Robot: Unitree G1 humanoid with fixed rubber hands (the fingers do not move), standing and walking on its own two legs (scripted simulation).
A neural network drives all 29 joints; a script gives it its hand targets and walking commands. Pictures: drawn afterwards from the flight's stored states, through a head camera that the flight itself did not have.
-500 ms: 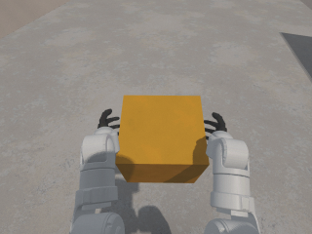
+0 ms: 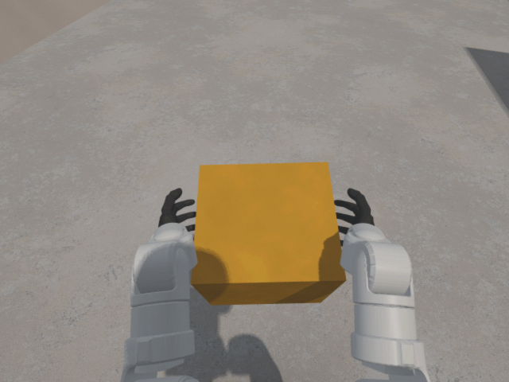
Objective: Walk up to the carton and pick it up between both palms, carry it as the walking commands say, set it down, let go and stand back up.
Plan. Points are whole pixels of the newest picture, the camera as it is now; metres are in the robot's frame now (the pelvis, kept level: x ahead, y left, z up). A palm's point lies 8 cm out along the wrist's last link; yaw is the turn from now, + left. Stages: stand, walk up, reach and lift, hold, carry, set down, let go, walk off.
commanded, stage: carry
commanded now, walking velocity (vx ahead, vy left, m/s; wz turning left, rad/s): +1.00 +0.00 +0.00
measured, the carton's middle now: (264, 239) +0.35 +0.00 +0.03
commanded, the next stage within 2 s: none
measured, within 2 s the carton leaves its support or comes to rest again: neither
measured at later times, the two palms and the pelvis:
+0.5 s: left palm (181, 164) +0.48 +0.15 +0.09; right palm (331, 162) +0.48 -0.13 +0.10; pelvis +0.20 +0.01 +0.01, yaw -2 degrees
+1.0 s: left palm (207, 71) +0.87 +0.14 +0.09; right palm (309, 70) +0.89 -0.14 +0.08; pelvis +0.61 -0.02 +0.01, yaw +2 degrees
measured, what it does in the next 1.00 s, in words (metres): walks ahead: left foot, then right foot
